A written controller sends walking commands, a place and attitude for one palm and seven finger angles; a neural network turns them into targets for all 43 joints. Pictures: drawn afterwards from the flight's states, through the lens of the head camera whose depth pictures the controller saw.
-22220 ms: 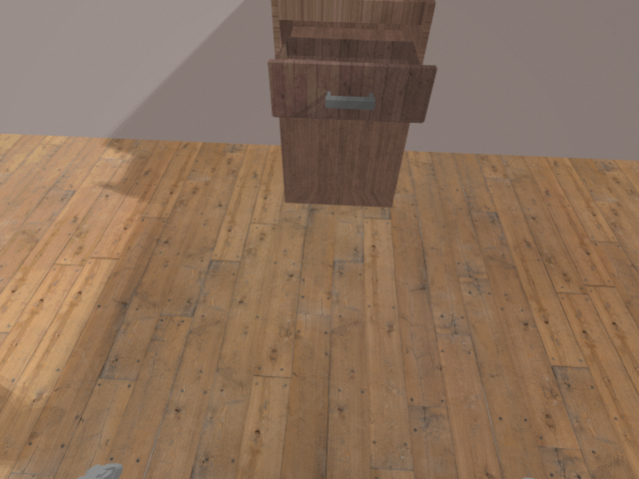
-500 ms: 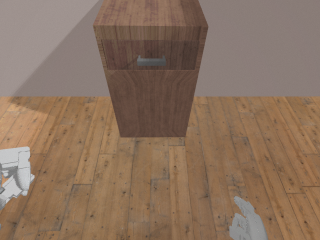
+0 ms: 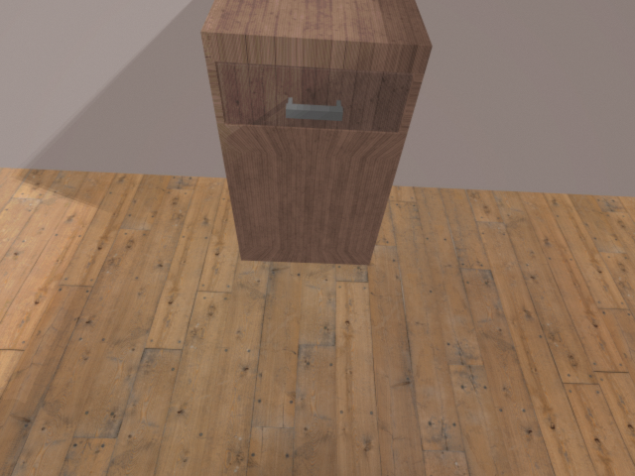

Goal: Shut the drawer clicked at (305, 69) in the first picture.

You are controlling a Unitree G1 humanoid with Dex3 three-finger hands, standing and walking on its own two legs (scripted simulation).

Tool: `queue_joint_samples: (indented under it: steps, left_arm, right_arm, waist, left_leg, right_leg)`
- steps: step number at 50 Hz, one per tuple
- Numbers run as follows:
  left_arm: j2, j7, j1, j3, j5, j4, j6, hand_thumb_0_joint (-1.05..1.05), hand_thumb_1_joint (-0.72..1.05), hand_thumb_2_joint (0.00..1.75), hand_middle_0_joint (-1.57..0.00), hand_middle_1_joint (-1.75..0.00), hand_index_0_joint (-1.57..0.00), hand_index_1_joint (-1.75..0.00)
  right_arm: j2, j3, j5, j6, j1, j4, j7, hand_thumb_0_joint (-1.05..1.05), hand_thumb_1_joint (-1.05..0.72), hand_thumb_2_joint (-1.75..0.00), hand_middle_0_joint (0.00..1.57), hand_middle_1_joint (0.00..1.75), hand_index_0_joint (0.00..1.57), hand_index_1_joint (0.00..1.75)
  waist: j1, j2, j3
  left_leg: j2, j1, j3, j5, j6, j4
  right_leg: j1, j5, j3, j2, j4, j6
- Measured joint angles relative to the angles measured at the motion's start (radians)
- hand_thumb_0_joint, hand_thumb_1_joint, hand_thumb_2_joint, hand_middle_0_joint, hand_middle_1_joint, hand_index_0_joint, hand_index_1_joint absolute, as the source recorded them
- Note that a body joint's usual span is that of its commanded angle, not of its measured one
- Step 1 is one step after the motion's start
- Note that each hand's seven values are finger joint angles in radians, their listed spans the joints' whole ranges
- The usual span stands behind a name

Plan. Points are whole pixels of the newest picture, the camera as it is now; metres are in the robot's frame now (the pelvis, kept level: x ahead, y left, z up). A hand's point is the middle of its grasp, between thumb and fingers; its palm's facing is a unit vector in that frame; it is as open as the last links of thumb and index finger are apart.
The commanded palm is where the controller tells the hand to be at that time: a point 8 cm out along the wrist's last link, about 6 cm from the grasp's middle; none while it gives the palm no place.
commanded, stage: let the arm hang, fingers relaxed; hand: left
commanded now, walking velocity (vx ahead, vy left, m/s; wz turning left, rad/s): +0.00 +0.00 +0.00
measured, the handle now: (314, 107) +0.90 +0.05 -0.06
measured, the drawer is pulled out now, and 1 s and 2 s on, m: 0.00 0.00 0.00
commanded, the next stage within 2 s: look to check the result in 0.76 s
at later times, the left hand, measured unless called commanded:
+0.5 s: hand out of the picture +0.00 +0.18 -0.17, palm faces +0.00 -0.98 -0.20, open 7.2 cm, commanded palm none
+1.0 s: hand out of the picture +0.01 +0.17 -0.17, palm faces +0.00 -0.98 -0.22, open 7.4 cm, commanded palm none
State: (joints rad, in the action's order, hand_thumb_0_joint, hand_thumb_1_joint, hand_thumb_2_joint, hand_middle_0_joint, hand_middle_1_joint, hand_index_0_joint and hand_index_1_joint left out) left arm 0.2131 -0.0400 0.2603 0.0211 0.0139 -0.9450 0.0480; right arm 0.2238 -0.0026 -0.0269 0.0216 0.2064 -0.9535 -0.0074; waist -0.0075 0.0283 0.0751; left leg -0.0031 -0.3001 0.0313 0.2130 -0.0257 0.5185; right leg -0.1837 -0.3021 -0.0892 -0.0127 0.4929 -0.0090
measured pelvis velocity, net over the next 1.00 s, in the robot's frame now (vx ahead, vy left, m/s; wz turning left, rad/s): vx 0.01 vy -0.01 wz -0.02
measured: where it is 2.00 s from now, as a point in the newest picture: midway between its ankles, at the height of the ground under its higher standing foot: outside the picture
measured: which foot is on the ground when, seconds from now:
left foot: down 0.00-1.00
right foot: down 0.00-1.00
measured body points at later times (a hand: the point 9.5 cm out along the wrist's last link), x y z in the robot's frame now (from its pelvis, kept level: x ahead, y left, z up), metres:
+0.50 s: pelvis +0.00 +0.00 +0.01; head +0.01 +0.00 +0.46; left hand +0.00 +0.23 -0.15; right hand -0.01 -0.21 -0.16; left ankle +0.04 +0.10 -0.74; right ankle -0.02 -0.11 -0.74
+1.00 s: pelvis +0.01 -0.01 +0.01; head +0.03 -0.02 +0.46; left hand +0.01 +0.22 -0.15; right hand -0.01 -0.24 -0.16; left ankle +0.04 +0.10 -0.74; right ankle -0.02 -0.11 -0.74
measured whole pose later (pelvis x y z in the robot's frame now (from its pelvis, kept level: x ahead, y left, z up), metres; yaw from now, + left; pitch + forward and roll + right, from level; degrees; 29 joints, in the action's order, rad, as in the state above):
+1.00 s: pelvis +0.01 -0.01 +0.01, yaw -1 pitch -1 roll +0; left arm 0.16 -0.03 0.25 0.02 0.01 -1.16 0.00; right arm 0.16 -0.02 -0.02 0.00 0.25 -1.15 -0.03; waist -0.01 -0.02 0.07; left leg -0.01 -0.21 0.05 0.17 -0.01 0.40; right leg -0.11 -0.26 -0.07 0.00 0.40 -0.02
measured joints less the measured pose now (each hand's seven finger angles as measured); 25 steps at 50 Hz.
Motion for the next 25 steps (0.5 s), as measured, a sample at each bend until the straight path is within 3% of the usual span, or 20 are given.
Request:
queue_joint_samples:
  steps: [6,17,25]
  left_arm:
    - [0.020,0.019,0.040,-0.007,-0.001,-0.141,-0.018,0.02,0.90,0.90,-0.79,-0.98,-0.79,-0.98]
    - [-0.023,0.010,0.043,-0.016,-0.003,-0.224,-0.034,0.01,0.91,0.90,-0.38,-0.51,-0.38,-0.51]
    - [-0.070,0.007,-0.003,-0.018,-0.003,-0.205,-0.045,0.01,0.91,0.90,-0.23,-0.34,-0.23,-0.34]
  right_arm:
    - [-0.040,-0.002,0.006,0.007,0.053,-0.110,-0.010,0.01,-0.90,-0.90,0.20,0.30,0.20,0.30]
    - [-0.075,-0.009,0.011,-0.009,0.066,-0.180,-0.017,0.01,-0.90,-0.90,0.20,0.30,0.20,0.30]
    - [-0.084,-0.012,0.006,-0.015,0.060,-0.190,-0.022,0.01,-0.91,-0.90,0.20,0.30,0.20,0.30]
  waist:
    - [0.018,-0.025,0.015]
    - [0.007,-0.061,0.001]
    - [-0.001,-0.053,-0.023]
  left_leg:
    - [0.001,0.028,-0.002,-0.033,-0.003,-0.059]
    - [0.013,0.064,0.018,-0.053,-0.011,-0.104]
    - [0.013,0.076,0.023,-0.052,-0.007,-0.106]
  right_leg:
    - [0.035,0.044,-0.002,0.003,-0.077,0.002]
    - [0.048,0.050,0.017,-0.011,-0.083,0.010]
    - [0.052,0.042,0.021,-0.011,-0.072,0.008]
